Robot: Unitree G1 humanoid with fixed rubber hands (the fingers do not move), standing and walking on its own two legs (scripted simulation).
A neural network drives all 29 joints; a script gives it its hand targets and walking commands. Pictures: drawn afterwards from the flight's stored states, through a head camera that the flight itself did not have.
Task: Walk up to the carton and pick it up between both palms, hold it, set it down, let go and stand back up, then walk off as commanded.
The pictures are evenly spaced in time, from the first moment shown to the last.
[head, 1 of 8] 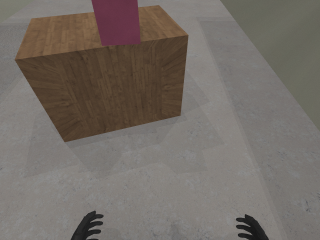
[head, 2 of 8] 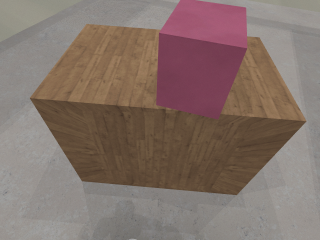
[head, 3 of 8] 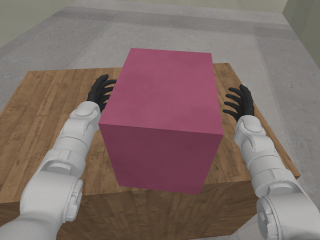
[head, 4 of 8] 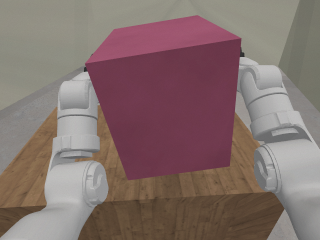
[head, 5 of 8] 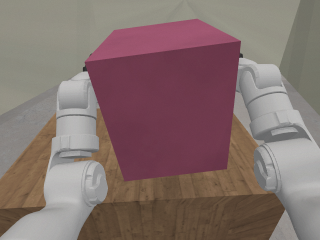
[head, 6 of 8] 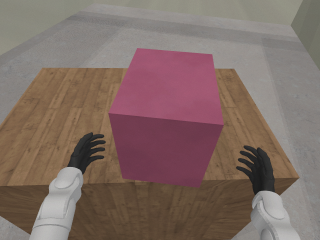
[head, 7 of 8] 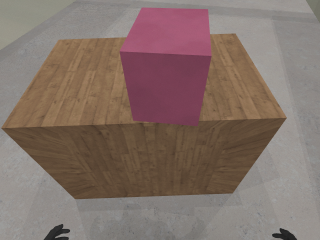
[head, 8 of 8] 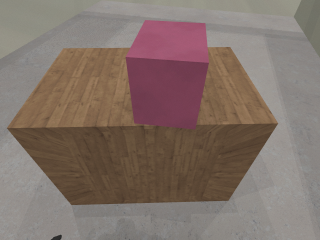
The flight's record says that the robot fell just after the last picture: no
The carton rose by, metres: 0.24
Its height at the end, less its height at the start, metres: +0.00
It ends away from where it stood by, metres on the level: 0.01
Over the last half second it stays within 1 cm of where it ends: yes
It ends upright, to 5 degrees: yes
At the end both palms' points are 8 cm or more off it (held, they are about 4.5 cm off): yes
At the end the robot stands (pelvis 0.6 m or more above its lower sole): yes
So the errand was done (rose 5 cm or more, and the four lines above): yes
